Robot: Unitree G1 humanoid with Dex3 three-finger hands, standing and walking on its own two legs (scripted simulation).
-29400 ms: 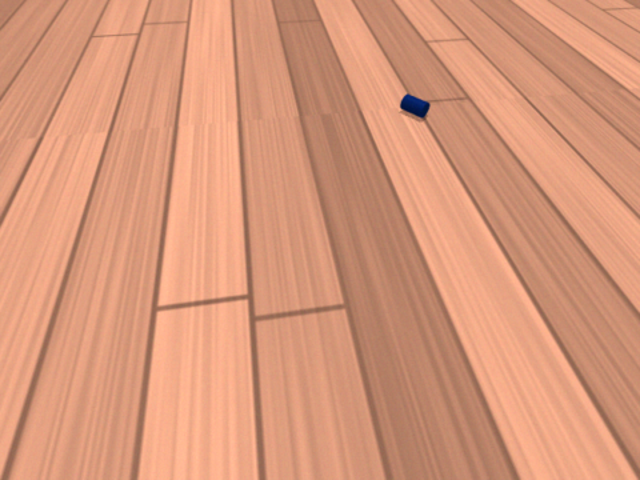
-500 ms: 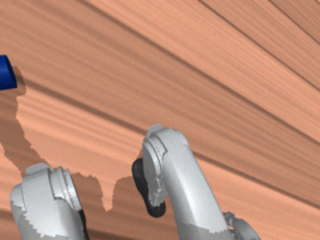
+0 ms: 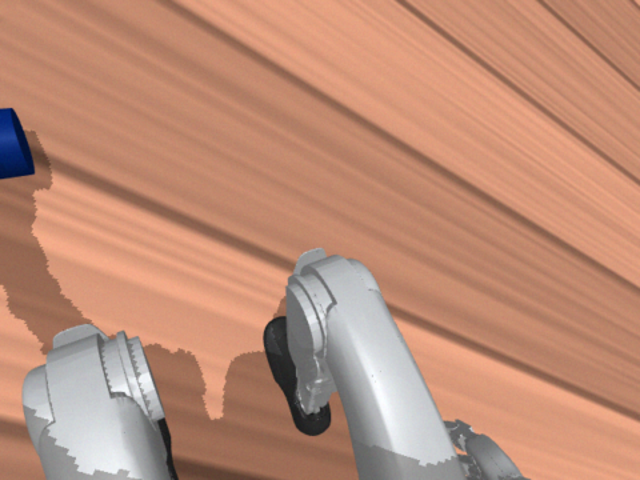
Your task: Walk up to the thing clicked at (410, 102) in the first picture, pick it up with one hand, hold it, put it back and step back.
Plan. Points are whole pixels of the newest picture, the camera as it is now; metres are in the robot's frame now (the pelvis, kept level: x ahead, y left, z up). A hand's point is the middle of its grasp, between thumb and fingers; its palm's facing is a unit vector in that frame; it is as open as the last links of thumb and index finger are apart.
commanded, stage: rise first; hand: left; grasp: from above
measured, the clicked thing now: out of the picture +0.56 +0.29 -0.29
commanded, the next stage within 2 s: approach in 0.70 s
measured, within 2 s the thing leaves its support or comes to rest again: neither
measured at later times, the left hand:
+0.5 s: hand out of the picture +0.52 +0.32 -0.16, palm faces -0.46 -0.04 -0.89, open 13.9 cm
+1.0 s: hand out of the picture +0.53 +0.31 -0.16, palm faces -0.46 -0.04 -0.89, open 13.8 cm
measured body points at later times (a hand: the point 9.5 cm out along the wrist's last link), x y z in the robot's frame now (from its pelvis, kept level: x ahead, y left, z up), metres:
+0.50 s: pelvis +0.00 +0.00 +0.00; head +0.26 +0.11 +0.35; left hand +0.54 +0.32 -0.11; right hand +0.03 -0.26 -0.06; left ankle +0.07 +0.12 -0.30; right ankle +0.12 -0.13 -0.30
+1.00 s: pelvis +0.00 +0.00 +0.00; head +0.27 +0.11 +0.35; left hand +0.55 +0.31 -0.11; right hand +0.03 -0.27 -0.06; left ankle +0.07 +0.12 -0.30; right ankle +0.12 -0.13 -0.30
